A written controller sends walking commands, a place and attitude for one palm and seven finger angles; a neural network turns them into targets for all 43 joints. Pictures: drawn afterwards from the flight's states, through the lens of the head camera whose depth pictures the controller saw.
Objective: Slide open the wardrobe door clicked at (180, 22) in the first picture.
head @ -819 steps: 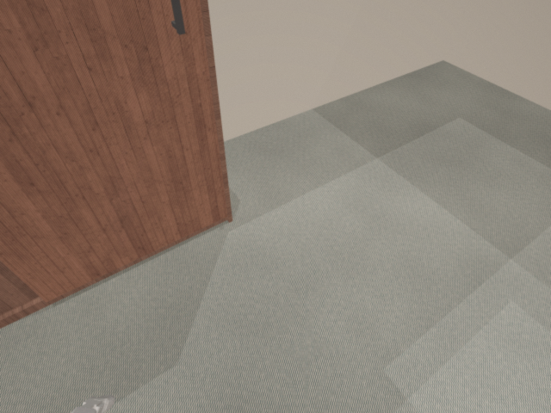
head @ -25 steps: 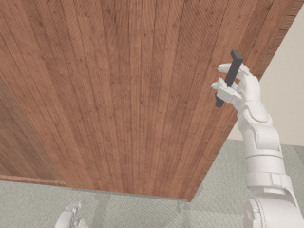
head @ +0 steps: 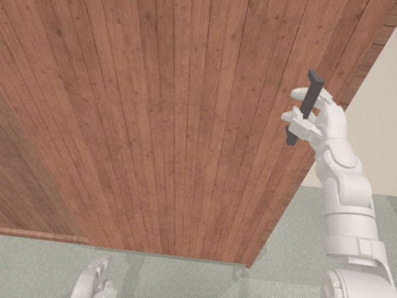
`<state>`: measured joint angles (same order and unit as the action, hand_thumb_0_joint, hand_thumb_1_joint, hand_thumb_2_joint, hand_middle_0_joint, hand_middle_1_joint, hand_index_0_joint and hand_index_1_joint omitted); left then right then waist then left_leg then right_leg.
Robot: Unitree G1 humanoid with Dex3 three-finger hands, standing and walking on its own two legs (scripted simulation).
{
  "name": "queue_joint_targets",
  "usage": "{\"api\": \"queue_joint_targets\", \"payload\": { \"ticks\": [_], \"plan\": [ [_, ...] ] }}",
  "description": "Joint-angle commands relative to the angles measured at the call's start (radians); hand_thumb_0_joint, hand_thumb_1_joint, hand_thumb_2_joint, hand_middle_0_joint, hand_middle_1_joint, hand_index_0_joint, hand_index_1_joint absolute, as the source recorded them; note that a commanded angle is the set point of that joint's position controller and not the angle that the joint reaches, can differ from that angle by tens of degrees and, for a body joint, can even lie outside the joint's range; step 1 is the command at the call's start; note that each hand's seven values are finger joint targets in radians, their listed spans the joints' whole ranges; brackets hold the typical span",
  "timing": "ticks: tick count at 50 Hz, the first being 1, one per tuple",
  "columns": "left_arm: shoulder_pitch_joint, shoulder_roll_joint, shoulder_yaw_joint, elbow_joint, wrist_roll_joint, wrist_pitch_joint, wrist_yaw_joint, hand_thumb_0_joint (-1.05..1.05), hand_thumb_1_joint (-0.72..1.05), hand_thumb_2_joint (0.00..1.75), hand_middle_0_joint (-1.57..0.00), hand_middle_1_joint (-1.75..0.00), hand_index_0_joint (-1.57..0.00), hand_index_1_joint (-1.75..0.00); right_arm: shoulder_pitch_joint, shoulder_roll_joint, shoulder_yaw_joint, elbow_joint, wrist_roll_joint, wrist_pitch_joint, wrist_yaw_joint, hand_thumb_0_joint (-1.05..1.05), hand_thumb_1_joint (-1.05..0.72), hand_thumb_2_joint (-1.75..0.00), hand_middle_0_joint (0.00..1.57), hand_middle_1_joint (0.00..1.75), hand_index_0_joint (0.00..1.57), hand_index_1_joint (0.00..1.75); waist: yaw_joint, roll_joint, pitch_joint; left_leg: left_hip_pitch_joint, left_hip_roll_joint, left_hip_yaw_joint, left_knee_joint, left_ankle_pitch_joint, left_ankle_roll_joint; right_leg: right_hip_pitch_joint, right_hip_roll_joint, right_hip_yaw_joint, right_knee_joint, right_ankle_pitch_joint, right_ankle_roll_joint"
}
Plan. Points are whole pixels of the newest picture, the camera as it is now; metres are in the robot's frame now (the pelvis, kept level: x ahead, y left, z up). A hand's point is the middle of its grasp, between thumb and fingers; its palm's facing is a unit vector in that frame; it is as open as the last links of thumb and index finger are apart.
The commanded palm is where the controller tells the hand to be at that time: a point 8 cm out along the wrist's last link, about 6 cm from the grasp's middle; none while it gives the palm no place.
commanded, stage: grip the handle and tug to test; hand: right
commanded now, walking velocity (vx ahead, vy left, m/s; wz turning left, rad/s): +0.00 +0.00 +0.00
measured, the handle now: (301, 109) +0.45 -0.17 +0.20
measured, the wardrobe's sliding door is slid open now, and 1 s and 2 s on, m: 0.00 0.00 0.00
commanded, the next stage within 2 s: tug the door sideways, standing still in 0.20 s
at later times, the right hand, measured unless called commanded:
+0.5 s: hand (294, 123) +0.39 -0.14 +0.20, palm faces +0.05 +1.00 +0.00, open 5.6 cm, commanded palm +0.37 -0.17 +0.20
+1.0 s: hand (291, 123) +0.39 -0.14 +0.20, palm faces +0.13 +0.99 -0.04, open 5.6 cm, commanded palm +0.37 -0.13 +0.20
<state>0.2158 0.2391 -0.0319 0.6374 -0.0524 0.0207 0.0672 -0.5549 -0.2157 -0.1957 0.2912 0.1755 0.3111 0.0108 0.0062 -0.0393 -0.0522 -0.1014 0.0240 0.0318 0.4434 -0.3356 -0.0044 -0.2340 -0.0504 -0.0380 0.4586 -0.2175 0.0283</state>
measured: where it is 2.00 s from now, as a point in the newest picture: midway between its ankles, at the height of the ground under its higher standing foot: outside the picture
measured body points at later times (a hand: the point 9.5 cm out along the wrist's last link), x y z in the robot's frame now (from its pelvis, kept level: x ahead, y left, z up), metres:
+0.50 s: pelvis +0.03 +0.00 +0.00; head +0.02 +0.02 +0.45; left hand +0.22 +0.23 -0.09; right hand +0.38 -0.20 +0.21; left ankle -0.06 +0.12 -0.73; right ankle +0.01 -0.14 -0.74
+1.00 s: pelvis +0.00 +0.00 +0.00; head +0.00 +0.02 +0.44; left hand +0.18 +0.20 -0.11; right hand +0.38 -0.19 +0.21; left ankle -0.06 +0.12 -0.74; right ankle +0.01 -0.14 -0.74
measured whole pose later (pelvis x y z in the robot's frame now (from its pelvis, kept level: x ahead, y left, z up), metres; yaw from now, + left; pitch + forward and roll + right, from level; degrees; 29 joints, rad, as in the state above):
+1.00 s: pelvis +0.00 +0.00 +0.00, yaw -5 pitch +0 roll +0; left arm 0.18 0.21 -0.04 0.67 -0.03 0.00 0.05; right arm -0.66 -0.13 -0.06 0.30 0.13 0.33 -0.08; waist -0.04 -0.04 -0.02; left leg -0.12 0.04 0.07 0.49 -0.37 -0.01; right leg -0.29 -0.01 0.04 0.52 -0.23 0.02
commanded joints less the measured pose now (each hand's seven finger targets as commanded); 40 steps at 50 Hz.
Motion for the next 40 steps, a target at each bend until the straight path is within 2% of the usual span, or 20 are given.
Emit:
{"api": "queue_joint_targets", "payload": {
  "ticks": [1, 3, 4, 7, 9, 10, 11, 12, 13, 15, 17, 18, 19, 20, 22, 24, 27, 35, 36, 40],
  "plan": [
    [-0.137, 0.109, 0.043, -0.174, 0.004, -0.054, 0.004, 0.00, 0.90, 0.90, -0.20, -0.30, -0.20, -0.30, -0.326, -0.102, 0.014, -0.340, 0.020, -0.061, 0.041, 0.00, -0.90, -0.90, 0.45, 1.40, 0.45, 1.40, -0.033, 0.049, -0.318, -0.004, -0.050, 0.033, -0.017, 0.591, 0.019, 0.259, 0.050, 0.004, 0.021, 0.426, -0.072],
    [-0.146, 0.106, 0.041, -0.183, 0.003, -0.051, 0.001, 0.00, 0.90, 0.90, -0.20, -0.30, -0.20, -0.30, -0.283, -0.114, -0.002, -0.392, 0.022, -0.050, 0.041, 0.00, -0.90, -0.90, 0.45, 1.40, 0.45, 1.40, -0.039, 0.049, -0.329, 0.008, -0.049, 0.033, -0.010, 0.622, 0.019, 0.262, 0.048, 0.001, 0.018, 0.445, -0.070],
    [-0.151, 0.103, 0.039, -0.188, 0.002, -0.051, -0.002, 0.00, 0.90, 0.90, -0.20, -0.30, -0.20, -0.30, -0.270, -0.077, 0.033, -0.412, 0.023, -0.042, 0.045, 0.00, -0.90, -0.90, 0.45, 1.40, 0.45, 1.40, -0.034, 0.031, -0.316, 0.002, -0.047, 0.035, -0.006, 0.632, 0.019, 0.264, 0.047, 0.001, 0.020, 0.460, -0.069],
    [-0.160, 0.105, 0.041, -0.199, 0.004, -0.046, -0.006, 0.00, 0.90, 0.90, -0.20, -0.30, -0.20, -0.30, -0.181, -0.124, -0.020, -0.483, 0.032, -0.024, 0.043, 0.00, -0.90, -0.90, 0.45, 1.40, 0.45, 1.40, -0.051, 0.048, -0.335, 0.034, -0.045, 0.035, -0.001, 0.681, 0.018, 0.264, 0.044, 0.000, 0.021, 0.502, -0.069],
    [-0.174, 0.103, 0.036, -0.209, 0.004, -0.042, -0.008, 0.00, 0.90, 0.90, -0.20, -0.30, -0.20, -0.30, -0.121, -0.115, -0.013, -0.526, 0.036, -0.006, 0.050, 0.00, -0.90, -0.90, 0.45, 1.40, 0.45, 1.40, -0.056, 0.048, -0.332, 0.043, -0.043, 0.036, 0.006, 0.708, 0.016, 0.260, 0.045, -0.004, 0.022, 0.516, -0.067],
    [-0.175, 0.101, 0.036, -0.211, 0.005, -0.042, -0.008, 0.00, 0.90, 0.90, -0.20, -0.30, -0.20, -0.30, -0.135, -0.104, 0.000, -0.555, 0.036, 0.001, 0.050, 0.00, -0.90, -0.90, 0.45, 1.40, 0.45, 1.40, -0.051, 0.046, -0.339, 0.041, -0.044, 0.036, 0.007, 0.711, 0.016, 0.268, 0.044, -0.004, 0.022, 0.523, -0.067],
    [-0.181, 0.103, 0.037, -0.215, 0.004, -0.041, -0.009, 0.00, 0.90, 0.90, -0.20, -0.30, -0.20, -0.30, -0.105, -0.112, -0.003, -0.568, 0.037, 0.006, 0.049, 0.00, -0.90, -0.90, 0.45, 1.40, 0.45, 1.40, -0.058, 0.039, -0.338, 0.049, -0.043, 0.034, 0.005, 0.715, 0.016, 0.270, 0.043, -0.005, 0.026, 0.542, -0.069],
    [-0.182, 0.098, 0.034, -0.215, 0.004, -0.040, -0.011, 0.00, 0.90, 0.90, -0.20, -0.30, -0.20, -0.30, -0.104, -0.091, 0.016, -0.587, 0.038, 0.014, 0.049, 0.00, -0.90, -0.90, 0.45, 1.40, 0.45, 1.40, -0.052, 0.026, -0.328, 0.041, -0.041, 0.036, 0.007, 0.721, 0.016, 0.270, 0.042, -0.003, 0.025, 0.548, -0.068],
    [-0.182, 0.098, 0.035, -0.213, 0.005, -0.040, -0.010, 0.00, 0.90, 0.90, -0.20, -0.30, -0.20, -0.30, -0.097, -0.090, 0.016, -0.592, 0.036, 0.023, 0.047, 0.00, -0.90, -0.90, 0.45, 1.40, 0.45, 1.40, -0.051, 0.040, -0.323, 0.036, -0.042, 0.037, 0.008, 0.728, 0.014, 0.274, 0.041, -0.003, 0.027, 0.553, -0.068],
    [-0.185, 0.095, 0.035, -0.223, 0.008, -0.042, -0.013, 0.00, 0.90, 0.90, -0.20, -0.30, -0.20, -0.30, -0.055, -0.082, 0.016, -0.649, 0.038, 0.035, 0.044, 0.00, -0.90, -0.90, 0.45, 1.40, 0.45, 1.40, -0.056, 0.028, -0.338, 0.041, -0.041, 0.038, 0.015, 0.752, 0.012, 0.284, 0.040, -0.002, 0.031, 0.585, -0.067],
    [-0.182, 0.100, 0.035, -0.199, 0.008, -0.042, -0.006, 0.00, 0.90, 0.90, -0.20, -0.30, -0.20, -0.30, -0.191, -0.077, 0.045, -0.620, 0.037, 0.042, 0.038, 0.00, -0.90, -0.90, 0.45, 1.40, 0.45, 1.40, -0.030, 0.044, -0.311, 0.026, -0.040, 0.036, 0.006, 0.750, 0.011, 0.277, 0.044, -0.002, 0.032, 0.558, -0.069],
    [-0.172, 0.104, 0.035, -0.182, 0.010, -0.041, 0.001, 0.00, 0.90, 0.90, -0.20, -0.30, -0.20, -0.30, -0.250, -0.085, 0.037, -0.564, 0.035, 0.051, 0.032, 0.00, -0.90, -0.90, 0.45, 1.40, 0.45, 1.40, -0.019, 0.073, -0.289, 0.006, -0.046, 0.038, -0.002, 0.725, 0.011, 0.273, 0.045, 0.003, 0.031, 0.531, -0.069],
    [-0.165, 0.108, 0.037, -0.166, 0.009, -0.040, 0.009, 0.00, 0.90, 0.90, -0.20, -0.30, -0.20, -0.30, -0.307, -0.108, 0.015, -0.520, 0.032, 0.056, 0.027, 0.00, -0.90, -0.90, 0.45, 1.40, 0.45, 1.40, -0.010, 0.068, -0.276, -0.009, -0.047, 0.035, -0.011, 0.705, 0.012, 0.271, 0.048, 0.001, 0.028, 0.503, -0.068],
    [-0.161, 0.108, 0.036, -0.161, 0.012, -0.040, 0.014, 0.00, 0.90, 0.90, -0.20, -0.30, -0.20, -0.30, -0.330, -0.095, 0.020, -0.493, 0.029, 0.060, 0.025, 0.00, -0.90, -0.90, 0.45, 1.40, 0.45, 1.40, -0.009, 0.067, -0.281, -0.011, -0.046, 0.033, -0.011, 0.699, 0.013, 0.272, 0.054, 0.001, 0.030, 0.496, -0.069],
    [-0.161, 0.099, 0.034, -0.157, 0.012, -0.042, 0.015, 0.00, 0.90, 0.90, -0.20, -0.30, -0.20, -0.30, -0.363, -0.054, 0.063, -0.500, 0.023, 0.057, 0.023, 0.00, -0.90, -0.90, 0.45, 1.40, 0.45, 1.40, -0.005, 0.010, -0.299, -0.014, -0.042, 0.034, -0.004, 0.714, 0.018, 0.296, 0.057, 0.003, 0.041, 0.541, -0.072],
    [-0.155, 0.095, 0.035, -0.148, 0.014, -0.041, 0.014, 0.00, 0.90, 0.90, -0.20, -0.30, -0.20, -0.30, -0.363, -0.021, 0.093, -0.474, 0.014, 0.057, 0.019, 0.00, -0.90, -0.90, 0.45, 1.40, 0.45, 1.40, -0.003, 0.005, -0.312, -0.025, -0.042, 0.039, 0.006, 0.716, 0.018, 0.307, 0.057, 0.011, 0.052, 0.564, -0.070],
    [-0.159, 0.093, 0.035, -0.147, 0.015, -0.037, 0.013, 0.00, 0.90, 0.90, -0.20, -0.30, -0.20, -0.30, -0.385, 0.024, 0.144, -0.454, 0.007, 0.043, 0.014, 0.00, -0.90, -0.90, 0.45, 1.40, 0.45, 1.40, 0.007, 0.053, -0.300, -0.035, -0.042, 0.044, 0.007, 0.677, 0.019, 0.301, 0.052, 0.026, 0.050, 0.538, -0.070],
    [-0.163, 0.079, 0.032, -0.141, 0.022, -0.045, 0.004, 0.00, 0.90, 0.90, -0.20, -0.30, -0.20, -0.30, -0.505, 0.120, 0.245, -0.401, -0.006, 0.000, 0.018, 0.00, -0.90, -0.90, 0.45, 1.40, 0.45, 1.40, 0.026, 0.039, -0.311, -0.077, -0.042, 0.044, 0.018, 0.635, 0.021, 0.322, 0.054, 0.044, 0.067, 0.512, -0.071],
    [-0.154, 0.085, 0.036, -0.138, 0.024, -0.045, 0.003, 0.00, 0.90, 0.90, -0.20, -0.30, -0.20, -0.30, -0.517, 0.118, 0.253, -0.410, -0.006, -0.011, 0.017, 0.00, -0.90, -0.90, 0.45, 1.40, 0.45, 1.40, 0.029, 0.055, -0.325, -0.071, -0.042, 0.044, 0.017, 0.636, 0.022, 0.330, 0.051, 0.048, 0.069, 0.517, -0.072],
    [-0.157, 0.073, 0.033, -0.134, 0.021, -0.054, -0.004, 0.00, 0.90, 0.90, -0.20, -0.30, -0.20, -0.30, -0.595, 0.179, 0.306, -0.375, -0.013, -0.030, 0.013, 0.00, -0.90, -0.90, 0.45, 1.40, 0.45, 1.40, 0.041, 0.022, -0.325, -0.113, -0.046, 0.048, 0.024, 0.573, 0.025, 0.339, 0.052, 0.062, 0.076, 0.481, -0.065]
  ]
}}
